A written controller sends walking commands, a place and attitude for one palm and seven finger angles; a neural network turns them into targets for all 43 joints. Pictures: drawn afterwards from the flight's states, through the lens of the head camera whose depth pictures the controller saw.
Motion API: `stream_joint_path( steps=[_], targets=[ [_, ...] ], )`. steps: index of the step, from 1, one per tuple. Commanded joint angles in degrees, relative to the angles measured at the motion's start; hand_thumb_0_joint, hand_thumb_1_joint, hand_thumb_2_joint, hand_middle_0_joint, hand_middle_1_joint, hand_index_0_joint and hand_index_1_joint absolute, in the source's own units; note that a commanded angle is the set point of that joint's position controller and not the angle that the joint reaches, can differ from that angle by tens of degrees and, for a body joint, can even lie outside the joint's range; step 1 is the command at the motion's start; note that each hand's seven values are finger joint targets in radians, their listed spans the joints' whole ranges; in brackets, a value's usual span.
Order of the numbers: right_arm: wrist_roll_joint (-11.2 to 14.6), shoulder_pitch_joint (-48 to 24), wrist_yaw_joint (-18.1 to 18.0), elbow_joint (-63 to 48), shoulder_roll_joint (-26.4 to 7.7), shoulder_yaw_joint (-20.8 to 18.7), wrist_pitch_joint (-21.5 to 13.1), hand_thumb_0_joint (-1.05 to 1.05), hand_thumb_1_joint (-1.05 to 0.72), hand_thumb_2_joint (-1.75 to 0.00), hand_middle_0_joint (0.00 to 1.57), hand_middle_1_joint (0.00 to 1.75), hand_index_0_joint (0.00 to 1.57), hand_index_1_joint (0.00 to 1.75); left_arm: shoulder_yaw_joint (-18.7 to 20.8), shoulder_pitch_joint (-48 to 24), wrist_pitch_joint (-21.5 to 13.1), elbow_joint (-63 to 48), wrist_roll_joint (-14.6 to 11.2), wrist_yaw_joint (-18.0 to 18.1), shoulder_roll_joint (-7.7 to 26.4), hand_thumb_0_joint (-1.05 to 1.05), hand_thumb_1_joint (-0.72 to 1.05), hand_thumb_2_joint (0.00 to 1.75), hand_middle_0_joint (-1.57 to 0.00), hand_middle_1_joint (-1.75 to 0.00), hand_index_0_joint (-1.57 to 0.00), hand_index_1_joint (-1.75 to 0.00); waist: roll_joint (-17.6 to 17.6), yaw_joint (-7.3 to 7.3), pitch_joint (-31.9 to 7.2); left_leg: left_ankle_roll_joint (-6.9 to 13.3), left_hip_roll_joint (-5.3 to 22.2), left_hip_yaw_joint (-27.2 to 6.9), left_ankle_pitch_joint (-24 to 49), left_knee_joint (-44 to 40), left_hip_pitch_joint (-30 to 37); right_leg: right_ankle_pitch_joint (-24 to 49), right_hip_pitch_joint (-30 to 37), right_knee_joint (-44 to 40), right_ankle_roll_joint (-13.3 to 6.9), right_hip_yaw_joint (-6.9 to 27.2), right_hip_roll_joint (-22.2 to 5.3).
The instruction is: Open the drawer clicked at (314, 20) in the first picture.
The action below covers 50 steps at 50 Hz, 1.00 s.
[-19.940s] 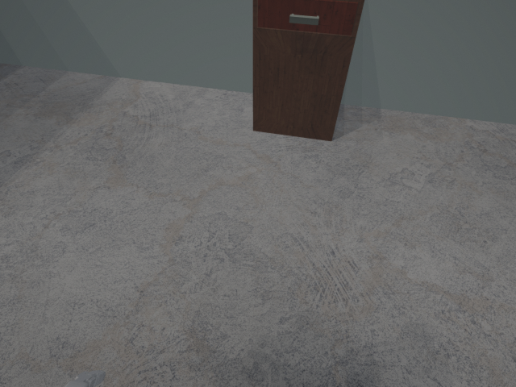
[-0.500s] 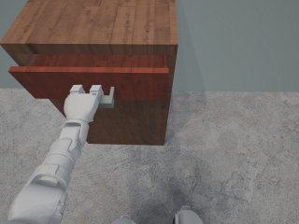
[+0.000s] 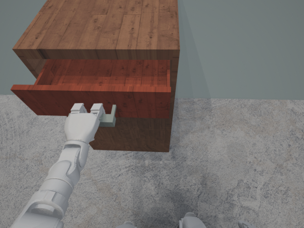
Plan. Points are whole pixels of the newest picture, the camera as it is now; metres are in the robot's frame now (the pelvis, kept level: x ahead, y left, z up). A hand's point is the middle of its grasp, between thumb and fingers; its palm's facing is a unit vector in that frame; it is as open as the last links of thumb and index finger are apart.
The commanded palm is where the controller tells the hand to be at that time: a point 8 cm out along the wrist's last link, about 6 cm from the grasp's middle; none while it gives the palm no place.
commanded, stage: pull the drawer open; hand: left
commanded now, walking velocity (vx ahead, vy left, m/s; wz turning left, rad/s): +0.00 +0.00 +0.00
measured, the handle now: (93, 113) +0.44 +0.19 -0.01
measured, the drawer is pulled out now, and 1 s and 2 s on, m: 0.13 0.23 0.30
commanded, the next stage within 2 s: open the thumb to release the handle in 1.60 s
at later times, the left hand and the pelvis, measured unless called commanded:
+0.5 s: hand (85, 150) +0.33 +0.20 -0.02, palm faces -0.01 -0.04 -1.00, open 6.3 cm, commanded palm +0.30 +0.21 +0.03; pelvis -0.01 +0.00 +0.00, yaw +0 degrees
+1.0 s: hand (81, 169) +0.27 +0.20 -0.02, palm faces -0.01 -0.06 -1.00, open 6.2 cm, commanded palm +0.24 +0.21 +0.03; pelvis +0.01 -0.01 +0.00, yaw -1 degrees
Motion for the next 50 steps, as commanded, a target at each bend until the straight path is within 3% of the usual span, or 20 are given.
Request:
stream_joint_path(
  steps=[1,4,6,8,10,12,14,16,18,20,21,24,26,29,32,39,41,44,46,50],
  targets=[
    [0.19,0.66,-0.69,-5.48,-7.67,-2.59,-2.52,0.00,-0.90,-0.90,0.20,0.30,0.20,0.30,3.77,-14.73,0.37,-14.20,-1.04,3.53,9.77,0.00,0.90,0.90,-0.40,-1.35,-0.40,-1.35,-2.58,0.02,-20.67,1.08,-3.04,-0.02,20.24,-6.77,7.83,16.56,18.67,-4.44,-3.05,-1.59,3.26],
    [0.03,0.11,-0.75,-5.82,-7.65,-2.67,-2.92,0.00,-0.90,-0.90,0.20,0.30,0.20,0.30,3.77,-11.76,0.91,-16.54,-0.80,4.18,9.26,0.00,0.90,0.90,-0.40,-1.35,-0.40,-1.35,-2.19,0.59,-22.02,0.94,-2.84,-0.19,21.54,-6.84,9.60,16.41,18.76,-4.30,-3.19,-1.80,3.37],
    [0.19,-0.38,-0.83,-6.11,-7.48,-2.55,-3.19,0.00,-0.90,-0.90,0.20,0.30,0.20,0.30,2.15,-11.42,1.28,-17.48,-1.06,4.21,7.58,0.00,0.90,0.90,-0.40,-1.35,-0.40,-1.35,-2.30,0.13,-20.54,0.90,-2.90,-0.11,20.25,-7.11,9.47,15.50,18.32,-4.79,-3.17,-1.91,3.34],
    [0.26,-1.36,-1.10,-6.13,-7.90,-2.38,-3.35,0.00,-0.90,-0.90,0.20,0.30,0.20,0.30,4.41,-9.48,1.78,-17.79,-1.41,4.15,9.90,0.00,0.90,0.90,-0.40,-1.35,-0.40,-1.35,-3.31,0.81,-19.88,0.96,-3.02,-0.24,19.34,-7.49,8.91,14.73,19.14,-4.92,-3.25,-1.70,3.45],
    [0.30,-1.46,-1.35,-6.13,-7.57,-2.24,-3.61,0.00,-0.90,-0.90,0.20,0.30,0.20,0.30,3.10,-10.30,1.92,-18.30,-1.15,4.04,9.05,0.00,0.90,0.90,-0.40,-1.35,-0.40,-1.35,-3.01,0.38,-19.09,0.93,-3.03,-0.16,17.93,-7.79,9.08,13.70,18.54,-5.21,-3.14,-1.71,3.25],
    [0.29,-1.98,-1.46,-6.41,-7.50,-2.17,-3.81,0.00,-0.90,-0.90,0.20,0.30,0.20,0.30,4.02,-6.90,2.19,-18.23,-1.27,4.00,9.55,0.00,0.90,0.90,-0.40,-1.35,-0.40,-1.35,-3.17,1.35,-18.85,0.96,-3.24,0.14,18.35,-7.95,8.94,14.31,19.52,-5.31,-3.18,-1.57,3.24],
    [0.28,-2.58,-1.64,-6.53,-7.61,-1.88,-3.89,0.00,-0.90,-0.90,0.20,0.30,0.20,0.30,4.60,-6.50,2.36,-18.86,-1.35,3.79,10.44,0.00,0.90,0.90,-0.40,-1.35,-0.40,-1.35,-3.14,1.48,-18.47,0.91,-3.28,0.20,17.32,-8.06,8.60,13.59,19.52,-5.35,-3.10,-1.38,3.17],
    [0.31,-2.75,-1.80,-6.78,-7.33,-1.90,-4.25,0.00,-0.90,-0.90,0.20,0.30,0.20,0.30,3.45,-6.83,2.13,-19.89,-1.38,3.82,9.05,0.00,0.90,0.90,-0.40,-1.35,-0.40,-1.35,-3.35,1.22,-18.32,0.95,-3.30,0.20,17.34,-8.08,8.95,13.64,19.33,-5.40,-3.08,-1.54,3.14],
    [0.30,-3.65,-1.71,-7.59,-7.44,-1.87,-4.34,0.00,-0.90,-0.90,0.20,0.30,0.20,0.30,4.75,-2.35,2.32,-20.88,-1.69,3.72,9.59,0.00,0.90,0.90,-0.40,-1.35,-0.40,-1.35,-3.30,2.23,-18.95,0.87,-3.41,0.26,18.02,-8.01,9.29,14.01,20.25,-5.33,-3.19,-1.42,3.29],
    [0.53,-3.73,-1.76,-7.68,-7.19,-1.66,-4.53,0.00,-0.90,-0.90,0.20,0.30,0.20,0.30,3.15,-3.06,2.42,-21.43,-1.78,3.56,8.28,0.00,0.90,0.90,-0.40,-1.35,-0.40,-1.35,-3.51,1.42,-17.02,0.85,-3.39,0.24,16.53,-8.16,8.76,13.08,19.27,-5.64,-3.03,-1.51,3.17],
    [0.47,-3.94,-1.89,-7.61,-7.17,-1.70,-4.69,0.00,-0.90,-0.90,0.20,0.30,0.20,0.30,3.67,-2.99,2.29,-21.49,-1.54,3.60,8.79,0.00,0.90,0.90,-0.40,-1.35,-0.40,-1.35,-4.31,1.59,-16.59,0.87,-3.39,0.17,16.39,-8.13,8.43,12.81,19.14,-5.52,-3.02,-1.53,3.17],
    [0.29,-4.47,-1.79,-8.35,-7.03,-1.64,-4.88,0.00,-0.90,-0.90,0.20,0.30,0.20,0.30,3.89,0.65,2.55,-23.46,-1.38,3.77,8.68,0.00,0.90,0.90,-0.40,-1.35,-0.40,-1.35,-2.06,2.51,-18.14,0.72,-3.45,0.42,17.52,-7.94,9.64,13.53,19.64,-5.24,-3.16,-1.46,3.14],
    [0.37,-4.68,-1.82,-8.35,-7.00,-1.55,-4.96,0.00,-0.90,-0.90,0.20,0.30,0.20,0.30,3.64,0.82,2.80,-23.73,-1.31,3.79,8.23,0.00,0.90,0.90,-0.40,-1.35,-0.40,-1.35,-4.17,1.94,-16.72,0.76,-3.32,0.17,17.26,-7.94,9.11,13.46,19.10,-5.33,-3.04,-1.67,3.24],
    [0.23,-5.26,-1.64,-9.17,-6.84,-1.45,-5.03,0.00,-0.90,-0.90,0.20,0.30,0.20,0.30,4.32,6.35,3.16,-26.59,-1.60,3.80,8.50,0.00,0.90,0.90,-0.40,-1.35,-0.40,-1.35,-2.70,3.10,-18.17,0.61,-3.45,0.38,19.42,-7.85,10.22,15.56,20.80,-5.00,-3.20,-1.53,3.23],
    [0.23,-6.06,-1.70,-9.51,-6.69,-1.28,-5.19,0.00,-0.90,-0.90,0.20,0.30,0.20,0.30,3.49,7.66,3.43,-27.53,-1.72,3.70,7.27,0.00,0.90,0.90,-0.40,-1.35,-0.40,-1.35,-4.14,2.64,-16.08,0.71,-3.43,0.40,17.77,-7.89,9.27,14.50,20.15,-5.42,-3.03,-1.54,3.21],
    [-0.14,-7.11,-1.61,-10.20,-6.59,-1.10,-5.33,0.00,-0.90,-0.90,0.20,0.30,0.20,0.30,4.39,13.24,3.94,-32.45,-1.36,4.14,7.98,0.00,0.90,0.90,-0.40,-1.35,-0.40,-1.35,-3.23,3.31,-16.55,0.57,-3.30,0.44,19.11,-7.72,10.71,15.58,20.56,-5.17,-3.12,-1.38,3.25],
    [-0.18,-7.49,-1.55,-10.36,-6.46,-1.06,-5.28,0.00,-0.90,-0.90,0.20,0.30,0.20,0.30,5.66,17.92,4.27,-32.94,-1.51,4.14,8.64,0.00,0.90,0.90,-0.40,-1.35,-0.40,-1.35,-3.69,4.08,-16.48,0.51,-3.46,0.58,19.42,-7.68,10.19,16.46,21.62,-4.98,-3.15,-1.22,3.28],
    [-0.13,-8.37,-1.41,-10.96,-6.32,-0.85,-5.40,0.00,-0.90,-0.90,0.20,0.30,0.20,0.30,4.64,20.02,4.24,-35.70,-2.00,4.10,7.37,0.00,0.90,0.90,-0.40,-1.35,-0.40,-1.35,-3.92,3.67,-15.09,0.51,-3.38,0.51,18.34,-7.71,10.39,15.76,21.07,-5.42,-3.03,-1.08,3.23],
    [-0.28,-8.76,-1.50,-10.97,-6.28,-0.78,-5.50,0.00,-0.90,-0.90,0.20,0.30,0.20,0.30,6.16,22.02,4.14,-36.73,-1.79,4.30,8.78,0.00,0.90,0.90,-0.40,-1.35,-0.40,-1.35,-4.14,4.31,-15.06,0.48,-3.44,0.49,17.98,-7.83,9.90,15.56,21.53,-5.12,-3.10,-0.97,3.24],
    [-0.41,-9.55,-1.19,-11.58,-5.98,-0.69,-5.48,0.00,-0.90,-0.90,0.20,0.30,0.20,0.30,5.45,26.44,4.29,-38.89,-1.76,4.62,7.18,0.00,0.90,0.90,-0.40,-1.35,-0.40,-1.35,-3.46,4.22,-13.97,0.37,-3.32,0.49,18.30,-7.51,10.42,15.55,20.62,-5.03,-3.15,-0.98,3.34]
  ],
)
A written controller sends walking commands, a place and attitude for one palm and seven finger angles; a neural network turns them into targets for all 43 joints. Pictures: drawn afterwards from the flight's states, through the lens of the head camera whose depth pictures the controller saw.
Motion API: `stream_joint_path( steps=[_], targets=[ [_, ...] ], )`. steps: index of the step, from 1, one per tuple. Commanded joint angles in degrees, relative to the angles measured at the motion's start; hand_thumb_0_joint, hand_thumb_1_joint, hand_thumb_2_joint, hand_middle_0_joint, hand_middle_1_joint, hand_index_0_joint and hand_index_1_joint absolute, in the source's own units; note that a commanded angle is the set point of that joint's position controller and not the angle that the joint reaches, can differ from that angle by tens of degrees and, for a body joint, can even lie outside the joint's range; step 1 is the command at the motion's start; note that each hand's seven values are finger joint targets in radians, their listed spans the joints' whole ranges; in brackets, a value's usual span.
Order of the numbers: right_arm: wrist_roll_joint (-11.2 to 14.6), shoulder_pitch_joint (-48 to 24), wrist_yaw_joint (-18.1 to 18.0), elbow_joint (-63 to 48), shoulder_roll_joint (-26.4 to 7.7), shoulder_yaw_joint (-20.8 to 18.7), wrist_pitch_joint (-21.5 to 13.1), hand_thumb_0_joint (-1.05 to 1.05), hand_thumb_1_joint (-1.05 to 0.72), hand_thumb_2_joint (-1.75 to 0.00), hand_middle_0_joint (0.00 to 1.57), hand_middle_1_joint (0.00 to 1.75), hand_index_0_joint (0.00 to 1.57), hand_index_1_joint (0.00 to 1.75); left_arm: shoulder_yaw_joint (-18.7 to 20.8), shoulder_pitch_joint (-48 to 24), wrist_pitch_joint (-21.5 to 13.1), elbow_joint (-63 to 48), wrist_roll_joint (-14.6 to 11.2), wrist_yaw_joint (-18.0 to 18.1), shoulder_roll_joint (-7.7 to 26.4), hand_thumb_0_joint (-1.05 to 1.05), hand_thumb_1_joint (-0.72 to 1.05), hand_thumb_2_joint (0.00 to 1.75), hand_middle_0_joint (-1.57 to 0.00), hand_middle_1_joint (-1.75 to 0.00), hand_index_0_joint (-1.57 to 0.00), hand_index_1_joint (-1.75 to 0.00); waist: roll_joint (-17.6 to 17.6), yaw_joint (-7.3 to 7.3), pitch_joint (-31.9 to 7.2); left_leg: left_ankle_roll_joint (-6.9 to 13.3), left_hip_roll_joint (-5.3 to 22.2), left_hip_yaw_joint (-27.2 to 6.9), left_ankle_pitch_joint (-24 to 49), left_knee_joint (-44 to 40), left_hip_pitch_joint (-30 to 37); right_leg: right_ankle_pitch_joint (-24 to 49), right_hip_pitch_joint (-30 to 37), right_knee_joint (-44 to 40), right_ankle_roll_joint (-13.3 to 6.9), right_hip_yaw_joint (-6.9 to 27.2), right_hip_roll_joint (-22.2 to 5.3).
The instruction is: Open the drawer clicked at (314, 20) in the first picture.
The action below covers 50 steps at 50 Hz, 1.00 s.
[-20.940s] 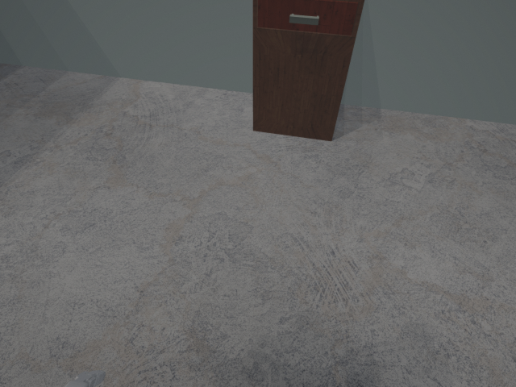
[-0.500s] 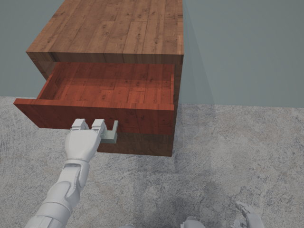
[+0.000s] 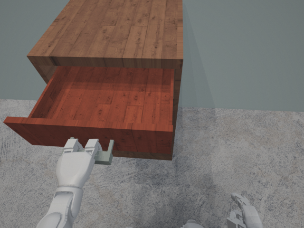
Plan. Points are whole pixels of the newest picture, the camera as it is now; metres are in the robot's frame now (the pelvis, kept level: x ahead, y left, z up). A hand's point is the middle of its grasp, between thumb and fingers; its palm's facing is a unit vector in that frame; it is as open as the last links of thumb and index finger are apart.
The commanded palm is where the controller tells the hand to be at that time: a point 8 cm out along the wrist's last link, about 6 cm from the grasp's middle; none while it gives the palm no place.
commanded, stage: pull the drawer open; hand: left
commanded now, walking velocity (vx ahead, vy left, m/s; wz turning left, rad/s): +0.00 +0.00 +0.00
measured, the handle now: (89, 149) +0.32 +0.21 -0.01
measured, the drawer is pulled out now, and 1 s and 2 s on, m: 0.23 0.30 0.29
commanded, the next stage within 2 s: open the thumb to release the handle in 0.60 s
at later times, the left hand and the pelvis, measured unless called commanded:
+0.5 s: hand (77, 196) +0.20 +0.21 -0.03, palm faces +0.00 -0.07 -1.00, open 6.2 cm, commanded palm +0.17 +0.22 +0.02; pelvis +0.00 -0.01 -0.01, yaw +0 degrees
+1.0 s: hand (76, 193) +0.21 +0.21 -0.02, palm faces +0.04 -0.08 -1.00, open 8.1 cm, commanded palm +0.18 +0.21 +0.02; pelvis +0.00 -0.01 -0.02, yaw +0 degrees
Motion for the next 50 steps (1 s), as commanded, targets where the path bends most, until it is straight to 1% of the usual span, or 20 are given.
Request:
stream_joint_path(
  steps=[1,3,5,8,10,13,14,19,20,21,26,34,35,36,37,40,43,46,48,50],
  targets=[
    [-0.14,-4.52,-0.02,-8.18,-6.52,-2.26,-2.87,0.00,-0.90,-0.90,0.20,0.30,0.20,0.30,7.12,-1.56,1.16,-13.48,-1.42,3.43,8.40,0.00,0.90,0.90,-0.40,-1.35,-0.40,-1.35,-3.21,1.50,-15.15,1.09,-3.69,-0.09,18.81,-5.52,3.64,16.81,14.83,-4.79,-2.65,-1.48,2.92],
    [-0.29,-4.95,0.03,-8.47,-6.56,-2.22,-2.86,0.00,-0.90,-0.90,0.20,0.30,0.20,0.30,7.91,-0.63,1.02,-15.62,-1.25,3.68,9.18,0.00,0.90,0.90,-0.40,-1.35,-0.40,-1.35,-1.65,1.88,-16.10,0.93,-3.68,-0.22,20.12,-5.34,4.31,17.82,15.07,-4.35,-2.90,-1.24,2.88],
    [-0.44,-5.13,0.25,-8.65,-6.37,-2.19,-2.83,0.00,-0.90,-0.90,0.20,0.30,0.20,0.30,7.28,1.71,1.13,-16.54,-1.16,3.93,8.27,0.00,0.90,0.90,-0.40,-1.35,-0.40,-1.35,-2.41,1.75,-16.14,0.95,-3.55,-0.19,19.90,-4.91,4.57,17.74,14.48,-4.21,-2.70,-1.26,2.81],
    [-0.43,-6.15,0.21,-9.10,-6.28,-2.09,-2.81,0.00,-0.90,-0.90,0.20,0.30,0.20,0.30,9.66,6.44,0.91,-18.22,-1.33,4.23,10.01,0.00,0.90,0.90,-0.40,-1.35,-0.40,-1.35,-2.20,2.66,-15.79,0.81,-3.72,-0.26,20.31,-4.57,3.90,18.74,15.18,-3.72,-2.92,-0.76,2.87],
    [-0.55,-6.24,0.57,-9.53,-5.89,-2.05,-2.86,0.00,-0.90,-0.90,0.20,0.30,0.20,0.30,8.33,9.27,0.80,-19.91,-1.48,4.38,8.43,0.00,0.90,0.90,-0.40,-1.35,-0.40,-1.35,-2.07,2.65,-15.47,0.85,-3.66,-0.19,20.24,-4.17,4.19,18.62,14.61,-3.50,-2.81,-0.82,2.80],
    [-0.75,-6.92,0.71,-9.81,-5.88,-1.93,-2.76,0.00,-0.90,-0.90,0.20,0.30,0.20,0.30,9.27,11.07,0.40,-21.65,-1.24,4.80,9.07,0.00,0.90,0.90,-0.40,-1.35,-0.40,-1.35,-3.15,2.50,-14.81,0.85,-3.59,-0.47,19.84,-3.50,3.45,18.04,13.57,-2.93,-2.89,-0.69,2.94],
    [-0.88,-7.02,0.89,-10.15,-5.75,-1.85,-2.82,0.00,-0.90,-0.90,0.20,0.30,0.20,0.30,8.59,13.19,0.28,-22.27,-1.06,4.92,8.38,0.00,0.90,0.90,-0.40,-1.35,-0.40,-1.35,-1.75,2.86,-14.53,0.77,-3.66,-0.44,19.27,-3.44,3.62,17.29,13.15,-2.78,-2.87,-0.59,2.92],
    [-1.32,-7.36,0.90,-10.51,-5.70,-1.66,-2.69,0.00,-0.90,-0.90,0.20,0.30,0.20,0.30,10.10,14.22,-0.25,-24.27,-0.79,5.67,9.87,0.00,0.90,0.90,-0.40,-1.35,-0.40,-1.35,-2.02,2.85,-14.42,0.89,-3.86,-0.55,16.88,-2.35,2.82,15.17,11.65,-2.21,-2.89,-0.06,2.82],
    [-1.37,-7.47,0.99,-10.38,-5.52,-1.59,-2.75,0.00,-0.90,-0.90,0.20,0.30,0.20,0.30,8.78,14.29,-0.18,-24.08,-0.88,5.68,8.64,0.00,0.90,0.90,-0.40,-1.35,-0.40,-1.35,-2.63,2.32,-13.48,0.94,-3.85,-0.61,15.88,-2.01,2.68,14.15,10.53,-2.37,-2.82,-0.12,2.78],
    [-1.32,-7.41,0.93,-10.40,-5.62,-1.65,-2.70,0.00,-0.90,-0.90,0.20,0.30,0.20,0.30,9.74,13.68,-0.35,-24.08,-0.82,5.77,9.55,0.00,0.90,0.90,-0.40,-1.35,-0.40,-1.35,-3.00,2.30,-12.69,0.95,-3.87,-0.65,15.01,-1.93,2.14,13.11,9.98,-2.39,-2.78,-0.04,2.76],
    [-1.40,-7.25,1.06,-11.02,-5.47,-1.50,-2.70,0.00,-0.90,-0.90,0.20,0.30,0.20,0.30,10.41,18.59,-0.47,-25.42,-1.00,5.96,9.86,0.00,0.90,0.90,-0.40,-1.35,-0.40,-1.35,-2.55,3.41,-14.07,0.85,-3.97,-0.74,15.99,-1.44,2.14,13.94,10.46,-1.44,-2.95,0.11,2.87],
    [-1.21,-7.79,2.00,-13.12,-5.48,-0.78,-2.35,0.00,-0.90,-0.90,0.20,0.30,0.20,0.30,12.15,33.11,-1.00,-30.01,-3.01,5.13,10.85,0.00,0.90,0.90,-0.40,-1.35,-0.40,-1.35,-1.49,5.26,-13.87,0.83,-3.90,-0.48,18.68,-1.54,1.24,18.45,13.33,-0.61,-3.23,1.64,3.01],
    [-1.78,-8.72,1.71,-10.68,-6.07,-0.79,-1.90,0.00,-0.90,-0.90,0.20,0.30,0.20,0.30,6.35,12.47,-0.84,-29.66,-1.54,5.15,7.63,0.00,0.90,0.90,-0.40,-1.35,-0.40,-1.35,-1.83,-0.49,-11.45,1.06,-3.60,-1.22,15.49,0.40,0.08,15.69,6.89,-0.55,-2.77,1.55,2.57],
    [-2.23,-7.34,1.31,-11.15,-5.55,-1.48,-2.50,0.00,-0.90,-0.90,0.20,0.30,0.20,0.30,9.12,11.53,-1.72,-29.33,-1.26,5.80,8.92,0.00,0.83,0.87,-0.40,-1.34,-0.40,-1.34,-0.97,1.32,-12.90,1.01,-3.51,-1.28,14.22,0.17,0.25,12.68,7.19,-0.33,-2.81,1.14,2.41],
    [-2.21,-6.77,1.09,-10.84,-5.57,-1.80,-2.89,0.00,-0.90,-0.90,0.20,0.30,0.20,0.30,11.23,16.39,-1.62,-25.68,-0.44,6.42,10.43,0.00,0.76,0.84,-0.39,-1.34,-0.39,-1.34,-1.84,2.44,-13.89,0.97,-3.56,-1.10,15.02,0.26,0.36,13.13,7.85,0.20,-2.97,0.44,2.91],
    [-1.93,-6.29,1.52,-11.19,-5.98,-1.99,-2.71,0.00,-0.90,-0.90,0.20,0.30,0.20,0.30,8.97,17.07,-0.60,-27.07,-0.80,6.78,8.77,0.00,0.55,0.75,-0.38,-1.31,-0.38,-1.31,-1.11,2.15,-15.49,0.72,-3.53,-1.08,16.93,0.37,1.61,14.93,8.31,0.22,-3.02,0.13,2.71],
    [-1.65,-6.72,1.16,-11.33,-6.10,-1.84,-2.36,0.00,-0.90,-0.90,0.20,0.30,0.20,0.30,9.17,16.92,0.87,-26.49,-1.06,6.61,9.03,0.00,0.34,0.66,-0.36,-1.29,-0.36,-1.29,-3.13,2.26,-15.91,0.89,-3.55,-1.22,17.36,0.04,1.14,15.44,9.47,0.01,-2.91,-0.18,2.86],
    [-1.30,-7.05,1.00,-10.93,-6.10,-1.57,-2.40,0.00,-0.90,-0.90,0.20,0.30,0.20,0.30,6.03,15.85,2.01,-25.61,-1.22,5.32,7.24,0.00,0.13,0.57,-0.35,-1.27,-0.35,-1.27,-3.34,1.75,-14.09,1.00,-3.53,-1.06,15.76,-0.93,1.29,14.16,9.65,-1.20,-2.61,-0.41,2.63],
    [-1.19,-7.11,0.63,-11.13,-6.23,-1.40,-2.33,0.00,-0.90,-0.90,0.20,0.30,0.20,0.30,6.92,15.70,2.25,-25.79,-1.35,4.52,8.53,0.00,-0.01,0.51,-0.33,-1.25,-0.33,-1.25,-3.99,2.15,-14.97,1.07,-3.60,-0.98,15.80,-1.46,1.48,14.62,11.14,-1.70,-2.67,-0.05,2.73],
    [-1.10,-7.10,0.68,-11.14,-5.98,-1.18,-2.43,0.00,-0.90,-0.90,0.20,0.30,0.20,0.30,5.49,15.84,2.06,-25.52,-1.24,3.83,7.54,0.00,-0.15,0.45,-0.32,-1.24,-0.32,-1.24,-3.30,2.12,-13.66,1.01,-3.55,-0.97,15.37,-1.99,1.87,13.52,10.71,-2.00,-2.59,-0.42,2.66]
  ],
)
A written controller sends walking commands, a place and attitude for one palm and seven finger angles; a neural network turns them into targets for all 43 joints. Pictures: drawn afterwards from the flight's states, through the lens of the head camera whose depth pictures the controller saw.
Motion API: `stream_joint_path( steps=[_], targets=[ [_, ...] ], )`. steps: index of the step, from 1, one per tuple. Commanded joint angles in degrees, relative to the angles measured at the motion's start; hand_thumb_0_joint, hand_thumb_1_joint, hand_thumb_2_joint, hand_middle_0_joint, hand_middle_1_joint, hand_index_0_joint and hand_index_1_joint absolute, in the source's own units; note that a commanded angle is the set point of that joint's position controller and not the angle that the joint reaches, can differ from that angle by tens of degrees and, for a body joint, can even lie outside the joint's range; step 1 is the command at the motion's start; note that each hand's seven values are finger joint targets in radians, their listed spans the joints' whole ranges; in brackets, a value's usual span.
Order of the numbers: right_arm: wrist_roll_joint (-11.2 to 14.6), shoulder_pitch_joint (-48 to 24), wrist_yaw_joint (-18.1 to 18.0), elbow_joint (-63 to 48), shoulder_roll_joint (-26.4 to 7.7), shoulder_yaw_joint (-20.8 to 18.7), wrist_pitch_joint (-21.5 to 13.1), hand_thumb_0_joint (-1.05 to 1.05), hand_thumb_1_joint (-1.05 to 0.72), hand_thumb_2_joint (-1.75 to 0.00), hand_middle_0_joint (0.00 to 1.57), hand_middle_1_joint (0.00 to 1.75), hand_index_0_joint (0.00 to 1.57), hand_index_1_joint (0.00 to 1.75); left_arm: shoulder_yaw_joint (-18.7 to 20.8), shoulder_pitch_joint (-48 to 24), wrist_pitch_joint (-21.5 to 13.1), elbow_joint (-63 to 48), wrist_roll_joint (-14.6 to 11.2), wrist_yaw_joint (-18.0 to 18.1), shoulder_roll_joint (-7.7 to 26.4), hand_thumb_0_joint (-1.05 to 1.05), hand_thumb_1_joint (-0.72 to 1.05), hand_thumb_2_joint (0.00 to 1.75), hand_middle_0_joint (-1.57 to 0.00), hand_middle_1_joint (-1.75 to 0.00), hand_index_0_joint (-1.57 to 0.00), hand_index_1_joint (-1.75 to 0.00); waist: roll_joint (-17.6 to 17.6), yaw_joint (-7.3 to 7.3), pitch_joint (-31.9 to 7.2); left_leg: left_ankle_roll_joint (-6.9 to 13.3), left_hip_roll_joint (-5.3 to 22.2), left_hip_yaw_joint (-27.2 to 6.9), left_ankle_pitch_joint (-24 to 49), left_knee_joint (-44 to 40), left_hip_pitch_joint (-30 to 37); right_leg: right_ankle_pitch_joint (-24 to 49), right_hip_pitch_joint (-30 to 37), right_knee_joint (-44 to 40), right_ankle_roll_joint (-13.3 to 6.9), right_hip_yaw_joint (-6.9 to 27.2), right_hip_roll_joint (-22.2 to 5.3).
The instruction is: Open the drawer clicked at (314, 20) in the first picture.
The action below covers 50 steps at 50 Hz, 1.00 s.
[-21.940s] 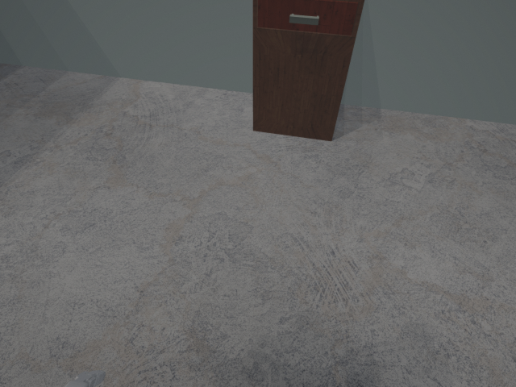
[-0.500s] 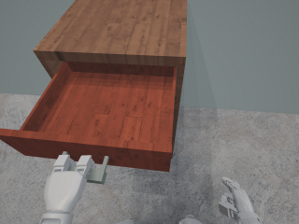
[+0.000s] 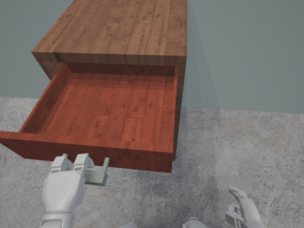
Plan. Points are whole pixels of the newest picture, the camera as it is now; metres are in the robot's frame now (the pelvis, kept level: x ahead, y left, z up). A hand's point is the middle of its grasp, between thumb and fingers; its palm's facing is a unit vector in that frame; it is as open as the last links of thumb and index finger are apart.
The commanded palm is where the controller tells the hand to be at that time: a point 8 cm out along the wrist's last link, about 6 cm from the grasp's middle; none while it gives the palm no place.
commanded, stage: open the thumb to release the handle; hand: left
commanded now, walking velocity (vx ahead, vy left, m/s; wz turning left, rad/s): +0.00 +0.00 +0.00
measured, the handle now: (82, 167) +0.26 +0.22 +0.00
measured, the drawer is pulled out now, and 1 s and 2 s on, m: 0.30 0.29 0.29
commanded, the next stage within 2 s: lift the hand off the handle in 0.20 s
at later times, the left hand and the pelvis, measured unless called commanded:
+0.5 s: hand (78, 188) +0.21 +0.22 -0.01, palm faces +0.04 -0.08 -1.00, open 13.8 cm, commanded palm +0.19 +0.21 +0.04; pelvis -0.01 +0.00 +0.00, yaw +1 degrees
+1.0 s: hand (72, 178) +0.22 +0.21 +0.04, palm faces +0.08 -0.09 -0.99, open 13.7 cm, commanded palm +0.19 +0.21 +0.10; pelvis +0.00 +0.00 +0.03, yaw +1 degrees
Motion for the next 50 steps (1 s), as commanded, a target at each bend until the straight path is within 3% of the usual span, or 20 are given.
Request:
stream_joint_path(
  steps=[1,5,8,11,13,14,16,18,21,23,26,30,34,38,39,41,46,48,49,50],
  targets=[
    [0.29,-6.00,-0.44,-9.16,-5.59,-1.48,-3.31,0.00,-0.90,-0.90,0.20,0.30,0.20,0.30,4.01,0.01,0.44,-9.77,-0.24,1.15,7.50,0.00,-0.22,0.42,-0.32,-1.23,-0.32,-1.23,-4.28,0.36,-11.67,1.60,-3.72,-0.53,17.23,-8.33,4.63,15.62,14.13,-9.07,-2.07,-0.49,2.55],
    [0.28,-6.17,-0.77,-9.08,-5.63,-1.31,-3.33,0.00,-0.90,-0.90,0.20,0.30,0.20,0.30,5.52,-1.74,-0.72,-8.94,-0.24,0.47,8.92,0.00,-0.50,0.30,-0.30,-1.20,-0.30,-1.20,-4.48,0.38,-9.80,1.71,-3.91,-0.53,13.93,-8.79,3.50,12.24,13.60,-10.20,-2.03,0.02,2.33],
    [0.06,-6.22,-1.08,-8.95,-5.54,-1.41,-3.46,0.00,-0.90,-0.90,0.20,0.30,0.20,0.30,7.40,-2.62,-1.71,-8.93,0.13,0.84,10.36,0.00,-0.50,0.30,-0.30,-1.20,-0.30,-1.20,-2.45,0.98,-11.36,1.61,-4.00,-0.48,14.08,-8.71,3.87,12.00,13.78,-9.90,-2.34,0.25,2.41],
    [-0.06,-5.96,-0.74,-8.56,-5.35,-1.65,-3.55,0.00,-0.90,-0.90,0.20,0.30,0.20,0.30,4.96,-4.86,-2.03,-8.39,0.34,1.16,7.92,0.00,-0.50,0.30,-0.30,-1.20,-0.30,-1.20,-2.52,0.01,-10.78,1.58,-3.89,-0.57,14.52,-8.17,4.26,11.99,11.99,-9.55,-2.22,-0.22,2.39],
    [-0.08,-5.84,-0.90,-8.63,-5.44,-1.72,-3.43,0.00,-0.90,-0.90,0.20,0.30,0.20,0.30,6.82,-4.58,-1.79,-8.52,0.22,1.59,9.69,0.00,-0.50,0.30,-0.30,-1.20,-0.30,-1.20,-3.12,0.40,-12.72,1.55,-3.90,-0.58,15.60,-7.96,4.55,13.49,13.21,-9.31,-2.26,-0.05,2.41],
    [-0.02,-6.05,-0.92,-8.55,-5.38,-1.63,-3.41,0.00,-0.90,-0.90,0.20,0.30,0.20,0.30,6.35,-3.77,-1.63,-7.61,0.51,1.58,9.08,0.00,-0.50,0.30,-0.30,-1.20,-0.30,-1.20,-2.67,0.69,-12.18,1.42,-3.97,-0.58,15.62,-8.23,4.42,13.34,13.08,-9.06,-2.27,-0.40,2.50],
    [0.06,-6.15,-0.52,-8.54,-5.32,-1.76,-3.35,0.00,-0.90,-0.90,0.20,0.30,0.20,0.30,2.49,-6.40,-1.26,-8.23,0.44,1.23,6.06,0.00,-0.50,0.30,-0.30,-1.20,-0.30,-1.20,-2.42,-0.41,-11.54,1.43,-3.66,-0.85,15.51,-8.10,4.79,12.36,11.52,-9.11,-2.22,-0.86,2.39],
    [-0.04,-6.30,-0.95,-8.35,-5.48,-1.77,-3.33,0.00,-0.90,-0.90,0.20,0.30,0.20,0.30,4.56,-7.95,-0.95,-7.59,0.74,1.51,8.21,0.00,-0.50,0.30,-0.30,-1.20,-0.30,-1.20,-3.57,-0.20,-12.31,1.52,-3.72,-0.88,15.54,-8.00,4.50,12.65,12.12,-9.06,-2.17,-0.78,2.50],
    [-0.09,-6.16,-0.95,-8.14,-5.37,-1.65,-3.34,0.00,-0.90,-0.90,0.20,0.30,0.20,0.30,2.63,-10.31,-0.60,-7.67,1.13,1.40,7.04,0.00,-0.50,0.30,-0.30,-1.20,-0.30,-1.20,-3.64,-0.47,-12.48,1.60,-3.88,-0.83,14.93,-8.04,4.91,12.00,11.77,-9.36,-2.12,-0.66,2.29],
    [0.04,-6.49,-1.30,-8.20,-5.52,-1.62,-3.27,0.00,-0.90,-0.90,0.20,0.30,0.20,0.30,4.41,-10.04,-0.33,-7.27,1.16,1.38,8.75,0.00,-0.50,0.30,-0.30,-1.20,-0.30,-1.20,-3.12,0.22,-13.23,1.51,-3.88,-0.85,15.33,-8.36,4.86,12.33,12.75,-9.31,-2.26,-0.64,2.45],
    [0.18,-6.52,-1.34,-7.93,-5.29,-1.42,-3.17,0.00,-0.90,-0.90,0.20,0.30,0.20,0.30,2.17,-12.24,0.34,-5.90,1.14,1.06,6.85,0.00,-0.50,0.30,-0.30,-1.20,-0.30,-1.20,-2.51,-0.28,-11.48,1.45,-3.79,-0.89,14.36,-9.04,4.86,10.81,12.04,-9.69,-2.17,-1.29,2.36],
    [0.37,-6.22,-1.74,-7.26,-5.36,-1.52,-3.07,0.00,-0.90,-0.90,0.20,0.30,0.20,0.30,2.03,-16.20,0.83,-4.36,1.07,0.74,7.28,0.00,-0.50,0.30,-0.30,-1.20,-0.30,-1.20,-3.79,-0.69,-12.45,1.68,-3.77,-1.00,14.26,-9.39,5.43,10.96,12.73,-10.38,-2.05,-1.12,2.31],
    [0.37,-6.32,-2.10,-8.15,-5.37,-1.48,-2.94,0.00,-0.90,-0.90,0.20,0.30,0.20,0.30,2.39,-16.72,1.38,-9.76,0.22,0.10,8.63,0.00,-0.50,0.30,-0.30,-1.20,-0.30,-1.20,-1.11,0.15,-14.75,1.56,-3.81,-0.88,16.36,-11.26,8.84,12.02,15.77,-11.48,-2.18,-1.16,2.23],
    [0.69,-6.85,-1.98,-8.82,-5.24,-1.30,-2.87,0.00,-0.90,-0.90,0.20,0.30,0.20,0.30,4.41,-10.99,1.49,-12.53,-1.38,-1.11,9.97,0.00,-0.50,0.30,-0.30,-1.20,-0.30,-1.20,-2.66,0.93,-13.70,1.57,-3.68,-0.83,18.92,-12.86,9.87,14.86,19.34,-13.02,-2.10,-0.96,2.25],
    [0.63,-7.00,-1.80,-8.90,-5.09,-0.95,-2.76,0.00,-0.90,-0.90,0.20,0.30,0.20,0.30,3.09,-10.17,1.61,-12.58,-1.27,-1.41,8.71,0.00,-0.50,0.30,-0.30,-1.20,-0.30,-1.20,-2.00,0.89,-12.35,1.49,-3.65,-0.83,18.70,-13.43,9.87,14.22,19.06,-13.22,-2.03,-1.18,2.17],
    [0.85,-7.34,-1.43,-8.91,-5.04,-1.00,-2.58,0.00,-0.90,-0.90,0.20,0.30,0.20,0.30,2.33,-10.07,2.01,-12.05,-1.30,-2.08,7.87,0.00,-0.50,0.30,-0.30,-1.20,-0.30,-1.20,-3.54,0.68,-9.31,1.54,-3.40,-0.80,17.21,-14.67,9.65,12.37,18.86,-14.42,-1.93,-1.44,2.25],
    [1.24,-8.01,-1.11,-9.31,-5.12,-0.67,-2.30,0.00,-0.90,-0.90,0.20,0.30,0.20,0.30,0.85,-10.65,3.17,-14.60,-1.75,-4.28,7.52,0.00,-0.50,0.30,-0.30,-1.20,-0.30,-1.20,-3.31,1.03,-8.18,1.62,-3.50,-0.77,17.20,-17.30,11.83,12.24,21.70,-16.48,-1.85,-1.23,2.15],
    [1.28,-8.34,-1.42,-9.25,-5.27,-0.80,-2.18,0.00,-0.90,-0.90,0.20,0.30,0.20,0.30,3.71,-11.45,3.01,-16.12,-1.90,-5.00,10.51,0.00,-0.50,0.30,-0.30,-1.20,-0.30,-1.20,-3.80,1.51,-8.69,1.69,-3.52,-0.66,18.09,-17.94,12.96,13.46,23.38,-17.47,-1.91,-0.32,2.22],
    [1.21,-8.46,-1.25,-9.49,-4.94,-0.50,-2.28,0.00,-0.90,-0.90,0.20,0.30,0.20,0.30,2.69,-9.85,2.94,-16.94,-1.77,-5.41,9.48,0.00,-0.50,0.30,-0.30,-1.20,-0.30,-1.20,-2.24,2.11,-8.90,1.60,-3.61,-0.57,18.70,-18.42,13.67,13.67,23.94,-17.29,-1.93,-0.62,2.13],
    [1.33,-8.41,-1.05,-9.17,-4.83,-0.57,-2.21,0.00,-0.90,-0.90,0.20,0.30,0.20,0.30,1.73,-10.79,2.93,-17.03,-1.89,-5.93,8.71,0.00,-0.50,0.30,-0.30,-1.20,-0.30,-1.20,-2.72,1.58,-8.04,1.52,-3.50,-0.61,18.76,-18.82,14.16,13.41,23.73,-17.77,-1.87,-0.77,2.13]
  ],
)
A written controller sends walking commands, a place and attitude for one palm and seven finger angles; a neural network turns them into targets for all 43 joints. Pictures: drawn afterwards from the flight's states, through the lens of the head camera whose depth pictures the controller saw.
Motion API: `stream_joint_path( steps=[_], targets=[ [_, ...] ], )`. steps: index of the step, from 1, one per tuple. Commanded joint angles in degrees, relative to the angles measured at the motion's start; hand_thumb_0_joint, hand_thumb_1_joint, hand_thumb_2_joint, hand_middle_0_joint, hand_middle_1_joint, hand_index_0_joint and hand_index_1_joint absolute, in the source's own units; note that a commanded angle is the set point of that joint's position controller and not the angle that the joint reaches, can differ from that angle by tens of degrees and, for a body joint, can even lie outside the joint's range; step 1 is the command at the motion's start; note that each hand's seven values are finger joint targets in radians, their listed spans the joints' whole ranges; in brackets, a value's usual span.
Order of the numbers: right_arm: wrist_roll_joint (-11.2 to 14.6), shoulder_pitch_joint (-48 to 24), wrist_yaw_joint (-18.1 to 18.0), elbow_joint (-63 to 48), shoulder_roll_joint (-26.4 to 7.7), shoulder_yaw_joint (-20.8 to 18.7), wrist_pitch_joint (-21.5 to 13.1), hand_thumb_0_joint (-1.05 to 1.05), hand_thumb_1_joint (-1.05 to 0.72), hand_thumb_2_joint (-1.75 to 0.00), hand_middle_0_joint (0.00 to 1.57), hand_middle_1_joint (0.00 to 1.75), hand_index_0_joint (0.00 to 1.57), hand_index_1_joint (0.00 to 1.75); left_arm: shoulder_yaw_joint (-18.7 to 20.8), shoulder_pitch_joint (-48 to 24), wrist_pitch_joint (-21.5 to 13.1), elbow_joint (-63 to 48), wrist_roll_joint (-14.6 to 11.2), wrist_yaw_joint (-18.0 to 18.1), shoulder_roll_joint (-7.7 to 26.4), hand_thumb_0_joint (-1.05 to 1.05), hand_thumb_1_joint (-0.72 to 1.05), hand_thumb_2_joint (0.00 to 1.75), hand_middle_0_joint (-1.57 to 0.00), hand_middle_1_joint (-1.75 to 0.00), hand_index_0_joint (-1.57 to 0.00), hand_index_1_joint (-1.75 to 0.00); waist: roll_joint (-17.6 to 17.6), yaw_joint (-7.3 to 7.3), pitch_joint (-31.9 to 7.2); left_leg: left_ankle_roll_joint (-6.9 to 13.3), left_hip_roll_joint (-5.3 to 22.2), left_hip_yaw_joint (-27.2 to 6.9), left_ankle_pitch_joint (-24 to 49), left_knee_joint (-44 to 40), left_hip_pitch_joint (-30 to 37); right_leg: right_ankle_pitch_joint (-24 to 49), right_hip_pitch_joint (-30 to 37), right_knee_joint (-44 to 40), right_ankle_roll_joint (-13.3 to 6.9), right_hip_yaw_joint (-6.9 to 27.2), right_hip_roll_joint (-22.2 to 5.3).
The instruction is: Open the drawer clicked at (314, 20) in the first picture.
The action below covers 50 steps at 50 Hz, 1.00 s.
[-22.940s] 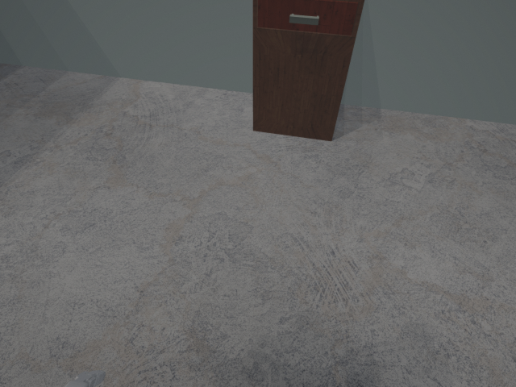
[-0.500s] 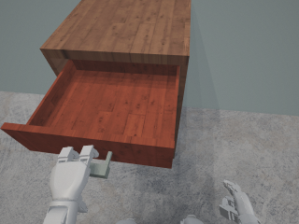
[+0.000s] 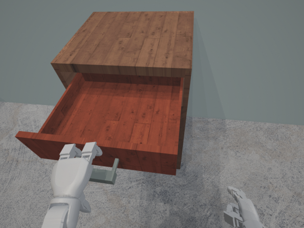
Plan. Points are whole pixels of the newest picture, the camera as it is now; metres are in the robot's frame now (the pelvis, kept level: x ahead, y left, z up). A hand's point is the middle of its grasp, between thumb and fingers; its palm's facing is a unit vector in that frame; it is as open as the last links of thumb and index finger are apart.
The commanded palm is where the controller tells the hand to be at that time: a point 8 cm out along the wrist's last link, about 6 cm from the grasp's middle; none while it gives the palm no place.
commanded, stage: lift the hand off the handle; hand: left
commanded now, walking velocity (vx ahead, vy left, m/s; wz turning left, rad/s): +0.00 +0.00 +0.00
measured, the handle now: (94, 166) +0.27 +0.21 -0.02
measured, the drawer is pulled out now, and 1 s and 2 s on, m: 0.29 0.29 0.29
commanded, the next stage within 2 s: draw the hand back to the body in 0.90 s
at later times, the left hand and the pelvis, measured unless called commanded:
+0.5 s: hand (75, 165) +0.23 +0.20 +0.09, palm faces +0.11 -0.10 -0.99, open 13.9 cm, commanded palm +0.20 +0.20 +0.14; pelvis +0.01 +0.00 +0.02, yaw +0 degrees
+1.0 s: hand (64, 155) +0.23 +0.21 +0.14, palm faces +0.11 -0.13 -0.99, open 13.9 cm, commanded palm +0.20 +0.21 +0.18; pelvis +0.01 +0.00 +0.03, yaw +0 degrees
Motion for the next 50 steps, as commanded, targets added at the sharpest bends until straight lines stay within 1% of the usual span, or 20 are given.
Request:
stream_joint_path(
  steps=[1,8,14,16,19,23,24,28,31,33,34,37,38,39,40,42,45,46,49,50],
  targets=[
    [0.07,-8.04,0.16,-9.26,-5.03,-1.65,-3.16,0.00,-0.90,-0.90,0.20,0.30,0.20,0.30,3.86,-6.45,-0.36,-14.49,0.17,0.52,6.98,0.00,-0.50,0.30,-0.30,-1.20,-0.30,-1.20,-3.45,0.01,-10.12,1.44,-2.75,-0.09,13.94,-8.80,3.74,9.37,12.49,-8.43,-2.00,-0.07,2.57],
    [0.31,-8.98,0.54,-9.52,-4.86,-1.32,-3.28,0.00,-0.90,-0.90,0.20,0.30,0.20,0.30,7.64,-3.46,-0.83,-18.23,-0.85,-1.85,10.70,0.00,-0.50,0.30,-0.30,-1.20,-0.30,-1.20,-3.09,1.39,-9.75,1.32,-2.68,0.09,16.49,-11.30,6.39,12.61,17.05,-10.69,-2.01,0.89,2.49],
    [0.50,-9.10,1.32,-9.71,-4.68,-0.75,-3.02,0.00,-0.90,-0.90,0.20,0.30,0.20,0.30,5.24,-3.24,-0.07,-21.88,-1.77,-4.73,8.81,0.00,-0.50,0.30,-0.30,-1.20,-0.30,-1.20,-3.87,1.37,-8.85,1.60,-2.46,0.35,18.19,-13.20,8.50,13.71,19.10,-12.36,-1.52,0.75,2.06],
    [0.58,-9.67,1.18,-9.46,-4.85,-0.71,-2.81,0.00,-0.90,-0.90,0.20,0.30,0.20,0.30,5.28,-4.98,0.20,-21.86,-2.10,-5.85,9.51,0.00,-0.50,0.30,-0.30,-1.20,-0.30,-1.20,-4.31,1.21,-6.48,1.70,-2.56,0.44,17.09,-14.19,8.50,12.90,19.13,-13.51,-1.30,0.63,2.06],
    [0.67,-9.57,1.43,-9.93,-4.70,-0.21,-2.84,0.00,-0.90,-0.90,0.20,0.30,0.20,0.30,4.90,-5.03,0.32,-24.39,-2.33,-7.08,9.58,0.00,-0.50,0.30,-0.30,-1.20,-0.30,-1.20,-2.83,1.65,-8.66,1.79,-2.36,0.32,18.20,-14.96,10.45,13.01,20.91,-14.09,-1.38,0.55,1.73],
    [1.31,-11.28,1.16,-9.63,-5.31,-0.13,-2.49,0.00,-0.90,-0.90,0.20,0.30,0.20,0.30,9.48,-4.77,0.79,-24.56,-3.32,-8.27,14.05,0.00,-0.50,0.30,-0.30,-1.20,-0.30,-1.20,-3.71,2.23,-6.90,1.42,-1.88,0.27,18.98,-16.86,11.00,15.07,23.44,-15.97,-1.36,1.24,2.08],
    [1.05,-10.51,1.36,-9.84,-4.78,0.38,-2.45,0.00,-0.90,-0.90,0.20,0.30,0.20,0.30,7.53,-4.90,0.99,-25.25,-3.06,-8.73,12.04,0.00,-0.50,0.30,-0.30,-1.20,-0.30,-1.20,-3.90,2.49,-7.47,1.72,-2.12,0.52,19.58,-17.01,11.14,15.07,23.86,-15.82,-1.19,0.71,1.56],
    [1.80,-12.32,1.47,-9.89,-5.46,0.14,-2.09,0.00,-0.90,-0.90,0.20,0.30,0.20,0.30,8.47,-5.46,1.96,-27.36,-4.80,-10.54,13.38,0.00,-0.50,0.30,-0.30,-1.20,-0.30,-1.20,-1.61,2.27,-6.92,1.51,-1.64,0.10,21.43,-18.72,13.14,17.42,25.87,-17.39,-1.30,0.98,1.93],
    [1.60,-11.35,1.47,-9.27,-5.37,0.34,-1.67,0.00,-0.90,-0.90,0.20,0.30,0.20,0.30,7.56,-7.52,2.33,-27.17,-5.03,-12.23,13.18,0.00,-0.50,0.30,-0.30,-1.20,-0.30,-1.20,-4.09,2.08,-5.25,1.92,-1.81,0.74,21.32,-19.76,13.30,16.85,26.13,-18.42,-0.81,0.16,1.63],
    [2.11,-13.08,1.49,-9.88,-5.81,0.48,-1.53,0.00,-0.90,-0.90,0.20,0.30,0.20,0.30,8.40,-8.22,2.82,-29.09,-5.79,-13.22,14.22,0.00,-0.50,0.30,-0.30,-1.20,-0.30,-1.20,-1.11,2.09,-5.53,1.71,-1.27,0.21,21.23,-20.88,14.62,16.61,27.14,-19.35,-1.09,0.58,1.87],
    [1.92,-11.34,1.73,-9.83,-5.41,0.81,-1.59,0.00,-0.90,-0.90,0.20,0.30,0.20,0.30,7.66,-7.79,2.72,-29.30,-5.44,-13.67,13.58,0.00,-0.50,0.30,-0.30,-1.20,-0.30,-1.20,-2.29,2.39,-7.31,1.96,-1.50,0.56,22.30,-20.79,14.75,16.55,28.05,-18.93,-0.91,-0.13,1.41],
    [2.14,-12.24,1.86,-9.97,-5.88,0.52,-1.22,0.00,-0.90,-0.90,0.20,0.30,0.20,0.30,6.99,-9.11,2.67,-31.29,-6.26,-14.82,13.68,0.00,-0.50,0.30,-0.30,-1.20,-0.30,-1.20,-2.30,2.40,-6.18,1.80,-1.23,0.27,23.53,-22.23,15.69,18.08,29.02,-19.84,-0.85,-0.53,1.66],
    [2.66,-13.34,1.77,-10.26,-6.42,0.53,-1.19,0.00,-0.90,-0.90,0.20,0.30,0.20,0.30,10.47,-8.44,3.04,-31.95,-6.83,-14.89,16.82,0.00,-0.50,0.30,-0.30,-1.20,-0.30,-1.20,-0.74,2.36,-6.50,1.52,-0.66,0.03,22.94,-22.28,15.69,17.92,29.83,-20.04,-1.00,0.30,1.91],
    [2.21,-12.06,2.07,-10.53,-5.71,1.18,-1.16,0.00,-0.90,-0.90,0.20,0.30,0.20,0.30,7.72,-8.17,3.19,-32.52,-6.29,-15.36,14.09,0.00,-0.50,0.30,-0.30,-1.20,-0.30,-1.20,-1.93,2.90,-7.64,1.91,-1.21,0.37,24.31,-22.34,15.91,18.22,30.48,-19.74,-0.86,-0.58,1.32],
    [2.61,-12.94,1.99,-9.54,-5.97,0.72,-0.77,0.00,-0.90,-0.90,0.20,0.30,0.20,0.30,9.76,-9.33,3.10,-31.64,-6.78,-15.50,16.33,0.00,-0.50,0.30,-0.30,-1.20,-0.30,-1.20,-1.62,2.27,-5.27,1.54,-0.93,0.32,24.43,-22.96,15.85,18.85,30.10,-20.53,-1.02,-0.07,1.84],
    [2.78,-12.68,2.38,-9.71,-5.71,0.84,-0.78,0.00,-0.90,-0.90,0.20,0.30,0.20,0.30,8.15,-5.72,3.38,-28.96,-7.03,-16.17,13.73,0.00,-0.50,0.30,-0.30,-1.20,-0.30,-1.20,-3.48,2.57,-2.92,1.54,-1.01,0.73,24.11,-23.31,15.37,18.64,29.32,-20.80,-0.74,-0.74,1.92],
    [3.03,-13.42,2.65,-9.57,-6.03,0.94,-0.19,0.00,-0.90,-0.90,0.20,0.30,0.20,0.30,8.53,-7.68,3.65,-28.75,-7.35,-17.19,14.48,0.00,-0.50,0.30,-0.30,-1.20,-0.30,-1.20,-3.80,2.13,-1.81,1.47,-0.85,0.83,21.89,-24.40,14.96,16.23,29.33,-21.76,-0.81,-0.35,2.04],
    [2.69,-13.13,2.77,-9.76,-6.09,0.96,-0.21,0.00,-0.90,-0.90,0.20,0.30,0.20,0.30,6.62,-8.76,3.52,-29.25,-6.86,-17.39,12.88,0.00,-0.50,0.30,-0.30,-1.20,-0.30,-1.20,-2.74,2.26,-2.18,1.57,-1.05,0.98,21.25,-24.49,14.85,15.26,29.12,-21.75,-0.75,-0.56,1.83],
    [2.52,-12.38,2.55,-10.53,-6.01,1.30,-0.69,0.00,-0.90,-0.90,0.20,0.30,0.20,0.30,7.86,-9.37,2.83,-31.09,-6.47,-17.03,14.38,0.00,-0.50,0.30,-0.30,-1.20,-0.30,-1.20,-2.37,2.74,-6.28,1.91,-1.00,0.61,21.51,-24.16,15.79,15.04,30.78,-21.44,-0.84,-0.47,1.67],
    [2.59,-12.81,2.19,-9.60,-6.13,0.88,-0.52,0.00,-0.90,-0.90,0.20,0.30,0.20,0.30,9.36,-10.30,2.34,-29.91,-6.77,-16.69,15.98,0.00,-0.50,0.30,-0.30,-1.20,-0.30,-1.20,-2.38,2.28,-4.67,1.69,-0.96,0.63,21.11,-24.43,16.02,15.20,30.19,-22.27,-0.92,0.14,2.01]
  ],
)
